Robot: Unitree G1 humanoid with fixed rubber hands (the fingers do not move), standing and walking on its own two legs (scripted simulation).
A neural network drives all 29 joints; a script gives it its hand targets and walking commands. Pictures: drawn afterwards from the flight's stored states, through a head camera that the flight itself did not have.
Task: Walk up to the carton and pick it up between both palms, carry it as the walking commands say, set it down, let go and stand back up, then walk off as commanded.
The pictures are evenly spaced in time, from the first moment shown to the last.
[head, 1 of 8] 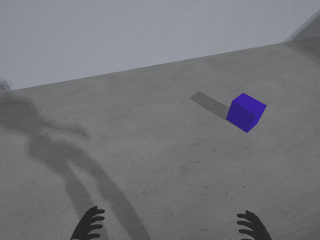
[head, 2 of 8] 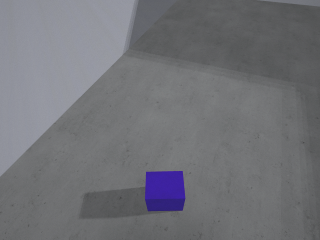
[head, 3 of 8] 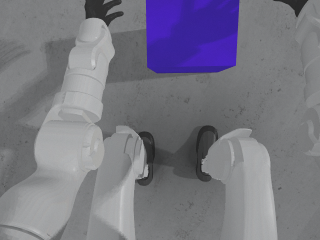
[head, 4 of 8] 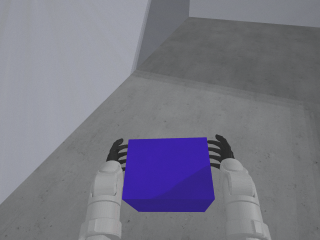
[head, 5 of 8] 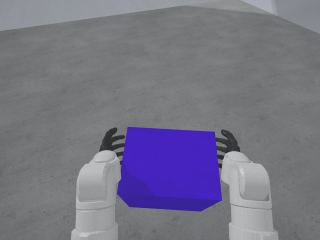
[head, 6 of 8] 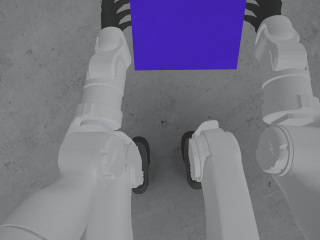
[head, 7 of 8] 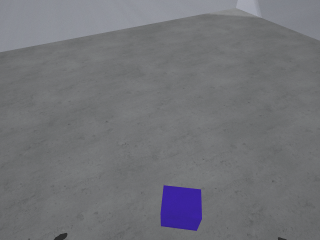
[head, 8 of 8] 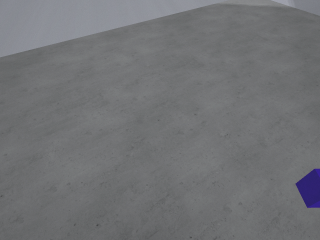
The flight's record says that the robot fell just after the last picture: no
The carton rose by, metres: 0.68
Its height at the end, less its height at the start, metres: +0.00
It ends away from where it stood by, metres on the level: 2.31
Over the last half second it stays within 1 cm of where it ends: yes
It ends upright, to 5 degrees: yes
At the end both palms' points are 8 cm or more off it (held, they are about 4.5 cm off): yes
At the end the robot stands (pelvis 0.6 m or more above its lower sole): yes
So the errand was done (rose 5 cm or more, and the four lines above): yes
